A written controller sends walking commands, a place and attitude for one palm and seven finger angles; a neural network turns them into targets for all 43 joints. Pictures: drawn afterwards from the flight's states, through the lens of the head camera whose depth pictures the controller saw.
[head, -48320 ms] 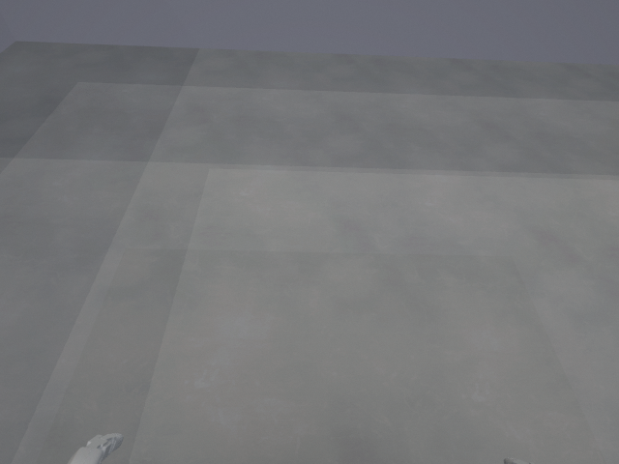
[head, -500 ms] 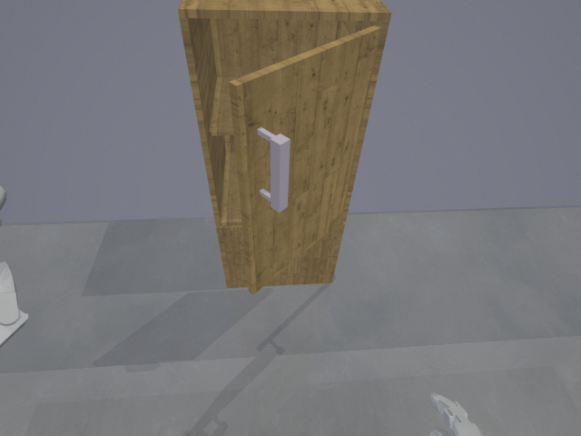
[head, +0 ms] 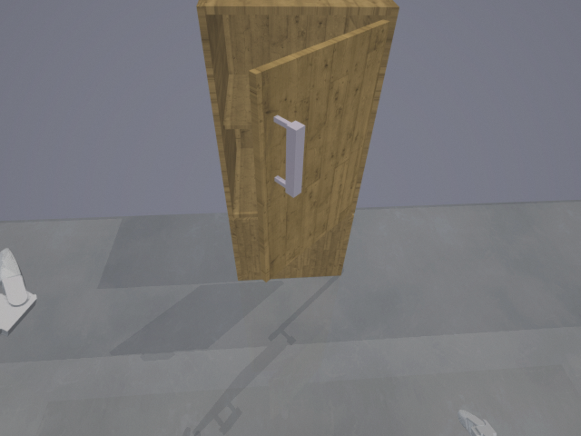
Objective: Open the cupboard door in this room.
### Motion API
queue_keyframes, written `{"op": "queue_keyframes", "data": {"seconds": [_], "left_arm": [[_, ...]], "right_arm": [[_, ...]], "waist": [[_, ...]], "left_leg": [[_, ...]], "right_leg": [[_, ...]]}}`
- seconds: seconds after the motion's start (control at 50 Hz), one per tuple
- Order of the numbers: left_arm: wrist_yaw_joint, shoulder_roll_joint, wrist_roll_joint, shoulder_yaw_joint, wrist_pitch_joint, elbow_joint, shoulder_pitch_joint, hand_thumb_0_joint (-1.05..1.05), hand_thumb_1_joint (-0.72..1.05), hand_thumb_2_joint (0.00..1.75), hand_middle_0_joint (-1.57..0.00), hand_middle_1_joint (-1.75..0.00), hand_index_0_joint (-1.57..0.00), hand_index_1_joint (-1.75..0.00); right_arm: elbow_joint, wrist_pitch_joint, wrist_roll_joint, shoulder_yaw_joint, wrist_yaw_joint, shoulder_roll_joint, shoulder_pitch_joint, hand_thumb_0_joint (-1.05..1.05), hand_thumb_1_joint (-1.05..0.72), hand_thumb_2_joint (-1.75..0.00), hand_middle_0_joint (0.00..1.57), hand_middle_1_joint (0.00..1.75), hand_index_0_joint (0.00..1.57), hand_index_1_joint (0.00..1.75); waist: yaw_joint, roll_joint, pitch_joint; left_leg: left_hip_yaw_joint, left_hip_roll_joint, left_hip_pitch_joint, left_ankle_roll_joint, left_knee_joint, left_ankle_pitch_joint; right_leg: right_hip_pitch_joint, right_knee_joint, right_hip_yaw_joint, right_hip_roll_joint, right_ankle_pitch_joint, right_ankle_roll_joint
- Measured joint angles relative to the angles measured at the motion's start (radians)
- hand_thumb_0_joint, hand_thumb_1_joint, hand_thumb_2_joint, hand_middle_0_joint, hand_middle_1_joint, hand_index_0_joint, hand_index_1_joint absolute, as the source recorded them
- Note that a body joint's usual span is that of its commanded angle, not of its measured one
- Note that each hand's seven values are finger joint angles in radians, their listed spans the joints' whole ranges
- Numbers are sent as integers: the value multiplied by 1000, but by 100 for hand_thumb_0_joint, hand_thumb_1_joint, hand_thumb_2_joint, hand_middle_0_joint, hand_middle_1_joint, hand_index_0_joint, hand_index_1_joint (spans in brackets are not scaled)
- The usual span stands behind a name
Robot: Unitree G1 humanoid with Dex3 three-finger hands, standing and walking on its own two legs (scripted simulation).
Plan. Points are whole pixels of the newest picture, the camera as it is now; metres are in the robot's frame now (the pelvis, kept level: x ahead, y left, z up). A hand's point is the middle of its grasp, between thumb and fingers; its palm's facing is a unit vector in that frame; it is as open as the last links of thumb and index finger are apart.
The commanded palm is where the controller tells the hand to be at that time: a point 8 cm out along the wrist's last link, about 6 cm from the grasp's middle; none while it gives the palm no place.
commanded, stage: stop stepping back and stand still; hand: left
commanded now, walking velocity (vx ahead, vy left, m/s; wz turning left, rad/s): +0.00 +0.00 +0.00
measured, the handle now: (286, 157) +0.60 +0.05 +0.06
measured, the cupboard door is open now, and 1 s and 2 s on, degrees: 42 42 42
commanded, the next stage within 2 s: let the arm hang, fingers relaxed in 0.22 s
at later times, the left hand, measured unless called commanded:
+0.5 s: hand (115, 417) +0.16 +0.26 -0.07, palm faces +0.10 -0.89 -0.43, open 7.4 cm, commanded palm none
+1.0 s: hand out of the picture -0.06 +0.19 -0.16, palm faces +0.06 -0.97 -0.22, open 7.3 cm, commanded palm none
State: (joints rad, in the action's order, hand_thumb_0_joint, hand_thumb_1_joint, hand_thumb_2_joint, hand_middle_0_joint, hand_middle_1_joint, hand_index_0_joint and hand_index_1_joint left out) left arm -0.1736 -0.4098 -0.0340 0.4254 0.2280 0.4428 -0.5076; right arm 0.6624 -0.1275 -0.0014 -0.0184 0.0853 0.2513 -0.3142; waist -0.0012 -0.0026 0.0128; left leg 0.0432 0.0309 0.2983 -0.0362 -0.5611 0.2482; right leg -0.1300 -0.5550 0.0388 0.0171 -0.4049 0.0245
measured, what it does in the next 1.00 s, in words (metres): stands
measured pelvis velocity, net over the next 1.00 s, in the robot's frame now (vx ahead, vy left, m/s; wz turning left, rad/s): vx -0.04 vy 0.01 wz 0.03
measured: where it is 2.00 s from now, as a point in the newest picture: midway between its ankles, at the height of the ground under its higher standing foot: outside the picture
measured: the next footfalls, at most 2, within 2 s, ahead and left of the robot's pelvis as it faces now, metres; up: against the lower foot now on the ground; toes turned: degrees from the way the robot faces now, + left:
none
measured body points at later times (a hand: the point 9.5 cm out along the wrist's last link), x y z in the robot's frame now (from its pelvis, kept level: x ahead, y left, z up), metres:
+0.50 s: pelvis -0.01 +0.01 -0.01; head +0.01 -0.03 +0.44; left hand +0.16 +0.30 -0.05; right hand +0.15 -0.24 -0.14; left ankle +0.02 +0.12 -0.73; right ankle -0.02 -0.09 -0.73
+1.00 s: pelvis -0.04 +0.01 +0.01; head -0.03 +0.00 +0.46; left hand -0.06 +0.24 -0.14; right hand -0.04 -0.20 -0.15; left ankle +0.00 +0.12 -0.73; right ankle -0.03 -0.09 -0.73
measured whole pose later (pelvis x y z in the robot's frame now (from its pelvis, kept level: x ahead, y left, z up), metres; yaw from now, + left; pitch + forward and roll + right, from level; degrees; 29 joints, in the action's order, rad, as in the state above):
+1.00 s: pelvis -0.04 +0.01 +0.01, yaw +2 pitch -3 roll -1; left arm -0.03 -0.16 0.01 0.01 -0.01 -1.14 -0.30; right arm 1.11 0.02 -0.02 0.01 0.03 0.14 -0.28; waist 0.01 -0.04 -0.07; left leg -0.01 -0.01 0.21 -0.01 -0.44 0.17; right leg -0.14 -0.41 0.03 0.04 -0.22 0.04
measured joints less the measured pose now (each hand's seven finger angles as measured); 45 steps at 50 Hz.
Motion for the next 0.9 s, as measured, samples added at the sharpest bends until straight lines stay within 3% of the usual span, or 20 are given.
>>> {"op": "queue_keyframes", "data": {"seconds": [0.06,0.12,0.22,0.32,0.36,0.42,0.48,0.54,0.6,0.64,0.72,0.9], "left_arm": [[-3,16,-7,-4,-30,-39,35,2,89,90,-20,-31,-21,-30],[8,4,-2,-10,-56,-20,25,2,89,90,-20,-31,-21,-30],[28,-4,2,-33,-41,88,-55,2,89,90,-21,-31,-21,-30],[25,-13,-7,-2,-5,102,-126,2,89,90,-21,-31,-21,-30],[58,-19,31,-57,-16,-57,-40,1,89,90,-21,-31,-21,-30],[110,33,53,-183,-150,-434,122,0,90,90,-20,-31,-20,-30],[137,101,61,-276,-252,-791,220,1,91,90,-19,-30,-20,-30],[154,181,63,-363,-282,-1046,255,1,91,90,-19,-30,-19,-30],[164,250,62,-426,-273,-1204,226,2,91,90,-19,-30,-20,-30],[134,255,50,-397,-256,-1266,217,0,98,89,-20,-30,-20,-30],[142,224,45,-403,-255,-1387,219,-1,101,89,-20,-31,-21,-30],[149,242,41,-417,-247,-1551,213,0,94,90,-20,-30,-20,-30]], "right_arm": [[13,3,0,-2,-3,-26,54,1,-91,-89,20,30,20,30],[-1,-18,-7,20,-14,-66,88,1,-91,-89,20,30,20,30],[-27,-27,-1,49,-41,-83,103,1,-91,-89,20,30,20,30],[-26,9,5,36,-43,-67,105,1,-91,-89,20,30,20,30],[28,-14,3,13,-74,-29,114,1,-91,-89,20,30,20,30],[109,29,-8,-2,-89,31,161,1,-91,-89,20,30,20,30],[140,68,-28,7,-84,42,192,1,-91,-89,20,30,20,30],[166,93,-33,17,-81,33,190,1,-91,-89,20,30,20,30],[211,127,-25,18,-75,4,162,1,-91,-89,20,30,20,30],[243,144,-22,15,-68,-22,127,1,-91,-89,20,30,20,30],[323,161,-23,13,-55,-52,85,1,-91,-89,20,30,20,30],[421,157,-18,22,-50,-85,53,1,-91,-89,19,30,20,30]], "waist": [[3,24,-38],[18,43,-67],[30,-15,-80],[-1,-35,-45],[-9,-58,-12],[-14,-78,16],[5,-46,-6],[19,-28,-56],[25,3,-80],[19,28,-85],[3,46,-96],[5,-20,-90]], "left_leg": [[25,-28,-3,15,-29,13],[31,-39,-15,21,-8,-1],[-11,-1,-2,36,-16,0],[-38,-13,-1,40,-53,37],[-51,-28,21,26,-53,6],[-39,-67,52,5,-75,64],[-16,-108,62,-6,-77,53],[-23,-99,41,3,-59,36],[-46,-73,18,19,-41,38],[-62,-53,6,22,-48,76],[-77,-31,-32,43,-1,0],[-63,-31,-80,29,101,-58]], "right_leg": [[-62,-131,-42,-22,-51,-28],[-103,-129,-35,-22,-34,-40],[-60,-3,8,24,70,23],[-49,56,-10,39,95,25],[-88,16,4,26,80,14],[-162,-98,-8,-14,19,-5],[-208,-188,-58,-39,-23,-7],[-186,-169,-53,-30,-7,6],[-139,-96,-29,-4,33,18],[-112,-54,-3,13,54,32],[-62,12,21,31,88,38],[-8,140,5,31,177,21]]}}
